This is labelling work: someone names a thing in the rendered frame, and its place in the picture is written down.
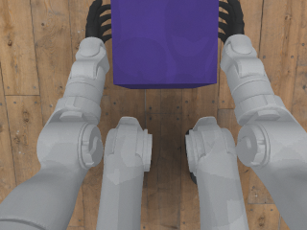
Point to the left robot upper arm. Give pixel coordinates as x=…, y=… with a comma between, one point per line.
x=66, y=151

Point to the robot right hand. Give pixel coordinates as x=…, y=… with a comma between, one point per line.
x=234, y=19

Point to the robot right forearm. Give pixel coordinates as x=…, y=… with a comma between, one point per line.
x=249, y=84

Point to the robot left hand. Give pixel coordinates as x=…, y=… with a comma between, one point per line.
x=94, y=21

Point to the carton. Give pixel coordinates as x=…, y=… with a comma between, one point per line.
x=164, y=44

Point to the robot right foot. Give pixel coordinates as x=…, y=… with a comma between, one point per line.
x=191, y=173

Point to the right robot upper arm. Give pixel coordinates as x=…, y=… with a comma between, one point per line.
x=277, y=153

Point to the robot right shin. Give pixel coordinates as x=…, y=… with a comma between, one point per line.
x=228, y=138

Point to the robot left forearm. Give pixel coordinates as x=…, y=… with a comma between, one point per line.
x=85, y=86

